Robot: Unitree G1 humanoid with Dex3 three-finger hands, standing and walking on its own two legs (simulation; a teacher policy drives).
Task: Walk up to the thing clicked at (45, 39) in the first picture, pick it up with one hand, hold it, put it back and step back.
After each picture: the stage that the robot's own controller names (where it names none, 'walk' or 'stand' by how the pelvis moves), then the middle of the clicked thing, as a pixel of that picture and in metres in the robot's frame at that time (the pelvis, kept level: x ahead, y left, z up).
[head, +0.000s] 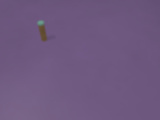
stand; (42, 31) +1.47 +0.44 -0.66
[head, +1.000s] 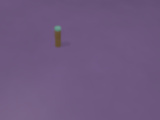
walk; (57, 37) +1.36 +0.18 -0.63
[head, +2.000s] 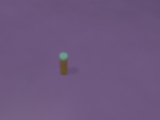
walk; (63, 64) +0.88 +0.16 -0.63
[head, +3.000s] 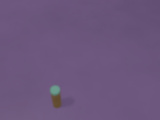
walk; (56, 97) +0.58 +0.19 -0.63
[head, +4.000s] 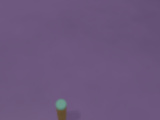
stand; (61, 111) +0.49 +0.12 -0.63
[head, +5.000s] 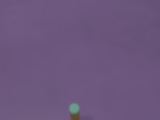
stand; (74, 115) +0.49 +0.07 -0.65
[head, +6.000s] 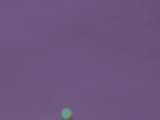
stand; out of the picture +0.46 +0.12 -0.66
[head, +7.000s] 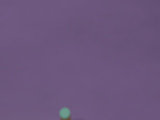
stand; (65, 119) +0.46 +0.12 -0.66
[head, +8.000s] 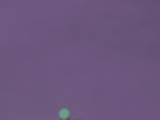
stand; out of the picture +0.45 +0.13 -0.66
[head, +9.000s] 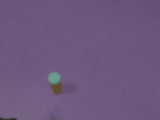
go down; (56, 84) +0.49 +0.14 -0.51
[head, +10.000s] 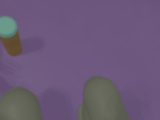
go down; (10, 39) +0.52 +0.21 -0.26
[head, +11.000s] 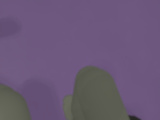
close in; out of the picture +0.52 +0.23 -0.21
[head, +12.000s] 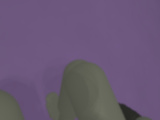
close; out of the picture +0.51 +0.26 -0.18
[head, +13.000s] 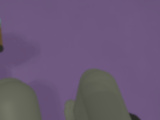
lift; out of the picture +0.44 +0.23 -0.12
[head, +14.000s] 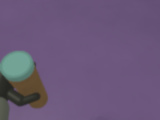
lift; (29, 85) +0.32 +0.16 +0.05
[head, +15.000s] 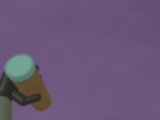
hold; (33, 87) +0.32 +0.16 +0.03
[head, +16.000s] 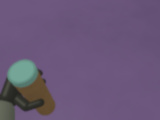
hold; (36, 92) +0.31 +0.15 +0.04
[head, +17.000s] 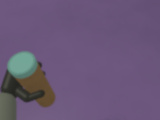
crouch; (36, 84) +0.33 +0.16 +0.03
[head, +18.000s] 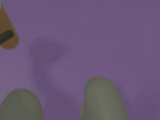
crouch; out of the picture +0.51 +0.18 -0.05
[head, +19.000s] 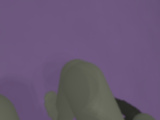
lower; out of the picture +0.48 +0.29 -0.18
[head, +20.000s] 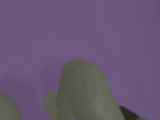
lower; out of the picture +0.48 +0.28 -0.18
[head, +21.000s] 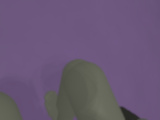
lower; out of the picture +0.48 +0.28 -0.18
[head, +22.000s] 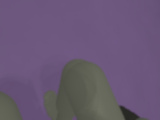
lower; out of the picture +0.48 +0.28 -0.18
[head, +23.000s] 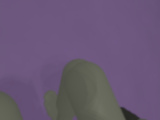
draw back; out of the picture +0.48 +0.28 -0.18
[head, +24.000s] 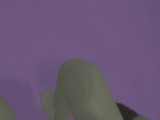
withdraw; out of the picture +0.48 +0.28 -0.19
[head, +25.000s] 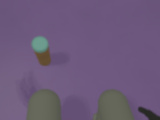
walk; (42, 53) +0.51 +0.18 -0.35
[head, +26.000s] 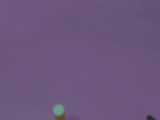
stand; (60, 116) +0.45 +0.14 -0.59
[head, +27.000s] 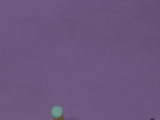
stand; (58, 118) +0.45 +0.15 -0.60
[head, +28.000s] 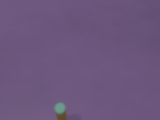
stand; (61, 114) +0.45 +0.15 -0.61
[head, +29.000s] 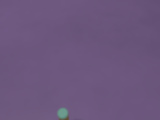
stand; (64, 119) +0.46 +0.15 -0.66
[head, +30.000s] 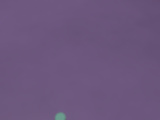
stand; out of the picture +0.43 +0.16 -0.66
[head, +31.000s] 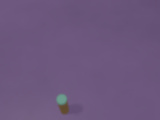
walk; (63, 105) +0.47 +0.15 -0.65
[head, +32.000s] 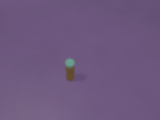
walk; (70, 70) +0.72 +0.08 -0.63
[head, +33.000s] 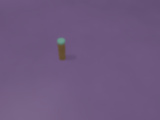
stand; (61, 49) +1.07 +0.19 -0.64
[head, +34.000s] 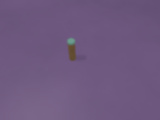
stand; (71, 50) +1.06 +0.11 -0.63
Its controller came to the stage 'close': yes
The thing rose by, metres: 0.68
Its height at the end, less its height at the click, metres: +0.00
